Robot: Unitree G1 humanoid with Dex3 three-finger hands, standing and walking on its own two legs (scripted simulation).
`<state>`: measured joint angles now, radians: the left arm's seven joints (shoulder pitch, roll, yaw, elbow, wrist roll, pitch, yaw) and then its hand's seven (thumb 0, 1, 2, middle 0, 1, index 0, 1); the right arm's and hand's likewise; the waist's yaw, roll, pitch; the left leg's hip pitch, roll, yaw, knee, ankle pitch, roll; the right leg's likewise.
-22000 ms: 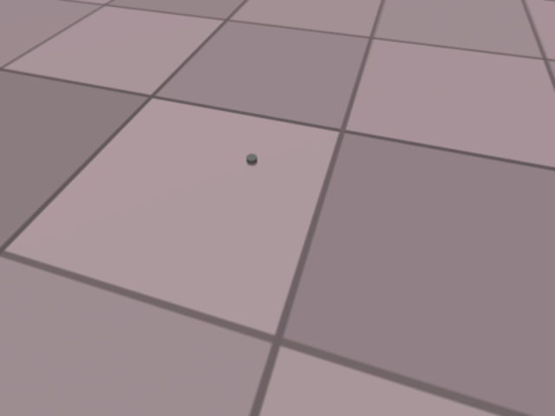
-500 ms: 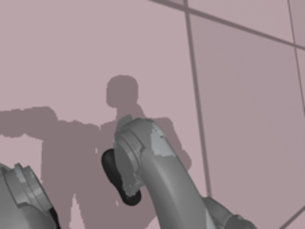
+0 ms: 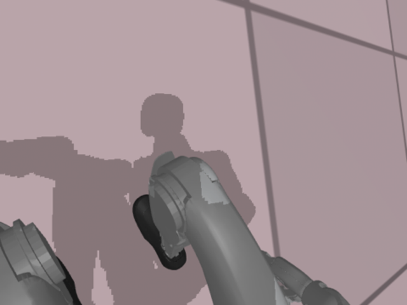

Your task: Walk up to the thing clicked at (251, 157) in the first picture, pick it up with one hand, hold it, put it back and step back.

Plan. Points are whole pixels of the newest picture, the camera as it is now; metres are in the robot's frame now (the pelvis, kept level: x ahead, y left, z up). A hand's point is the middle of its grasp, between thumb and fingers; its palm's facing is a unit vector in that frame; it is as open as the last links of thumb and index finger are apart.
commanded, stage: close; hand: left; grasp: from above
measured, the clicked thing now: out of the picture +0.46 +0.33 -0.30
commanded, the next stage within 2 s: settle in 0.84 s
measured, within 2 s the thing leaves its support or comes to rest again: leaves its support in 1.30 s
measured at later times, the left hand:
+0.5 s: hand out of the picture +0.45 +0.32 -0.27, palm faces -0.42 -0.16 -0.89, open 9.5 cm
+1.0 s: hand out of the picture +0.45 +0.32 -0.27, palm faces -0.42 -0.17 -0.89, open 7.5 cm
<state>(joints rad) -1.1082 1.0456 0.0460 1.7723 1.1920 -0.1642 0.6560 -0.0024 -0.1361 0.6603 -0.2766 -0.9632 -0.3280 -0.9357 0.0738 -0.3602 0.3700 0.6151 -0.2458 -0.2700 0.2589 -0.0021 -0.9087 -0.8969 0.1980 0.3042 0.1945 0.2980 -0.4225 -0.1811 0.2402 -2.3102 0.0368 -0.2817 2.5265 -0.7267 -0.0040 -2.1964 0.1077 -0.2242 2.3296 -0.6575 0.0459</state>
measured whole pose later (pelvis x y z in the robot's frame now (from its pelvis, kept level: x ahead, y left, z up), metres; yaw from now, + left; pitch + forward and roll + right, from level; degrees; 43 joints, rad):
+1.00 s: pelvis +0.00 +0.00 +0.00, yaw +0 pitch +28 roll -16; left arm -1.08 1.01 0.03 1.70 1.16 -0.15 0.62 -0.06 0.40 0.30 -0.66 -0.56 -0.77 -0.51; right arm 0.09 -0.35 0.37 0.59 -0.24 -0.23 0.25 0.00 -0.91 -0.90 0.20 0.30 0.20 0.30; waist -0.40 -0.17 0.21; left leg -2.31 0.03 -0.28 2.51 -0.72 0.00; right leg -2.19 0.10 -0.22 2.32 -0.66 0.05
